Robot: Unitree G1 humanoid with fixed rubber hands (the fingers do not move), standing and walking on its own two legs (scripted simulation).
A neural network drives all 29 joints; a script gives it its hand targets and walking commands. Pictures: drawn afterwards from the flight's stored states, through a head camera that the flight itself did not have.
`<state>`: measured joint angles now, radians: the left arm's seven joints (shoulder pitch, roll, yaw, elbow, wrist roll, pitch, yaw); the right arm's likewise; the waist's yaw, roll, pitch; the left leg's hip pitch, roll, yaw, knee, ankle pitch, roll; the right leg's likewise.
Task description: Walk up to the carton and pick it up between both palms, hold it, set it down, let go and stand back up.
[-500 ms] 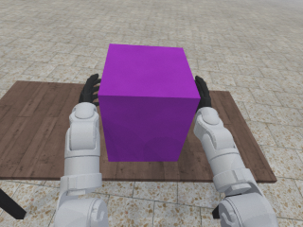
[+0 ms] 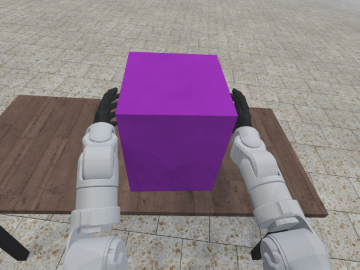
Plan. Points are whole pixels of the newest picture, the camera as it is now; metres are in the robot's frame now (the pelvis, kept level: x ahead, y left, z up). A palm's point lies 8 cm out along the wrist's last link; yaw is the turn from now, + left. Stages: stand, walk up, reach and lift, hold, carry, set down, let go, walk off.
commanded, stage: hold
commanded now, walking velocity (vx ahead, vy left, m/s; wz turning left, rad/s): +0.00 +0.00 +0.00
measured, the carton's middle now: (172, 124) +0.40 +0.01 +0.13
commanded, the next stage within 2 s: none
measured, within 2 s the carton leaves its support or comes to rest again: neither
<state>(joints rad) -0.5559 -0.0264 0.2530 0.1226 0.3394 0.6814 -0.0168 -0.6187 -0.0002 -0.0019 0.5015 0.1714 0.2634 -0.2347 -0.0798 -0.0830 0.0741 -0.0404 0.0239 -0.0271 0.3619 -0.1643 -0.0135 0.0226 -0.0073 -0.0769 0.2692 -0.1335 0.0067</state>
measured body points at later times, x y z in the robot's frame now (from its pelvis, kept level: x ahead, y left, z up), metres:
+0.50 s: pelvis +0.00 +0.00 +0.00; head -0.04 +0.04 +0.45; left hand +0.38 +0.16 +0.16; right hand +0.37 -0.13 +0.17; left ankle +0.03 +0.12 -0.75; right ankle +0.02 -0.12 -0.75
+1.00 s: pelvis +0.00 +0.00 +0.00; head -0.03 +0.04 +0.45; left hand +0.38 +0.16 +0.16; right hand +0.38 -0.13 +0.17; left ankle +0.03 +0.12 -0.75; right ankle +0.02 -0.12 -0.75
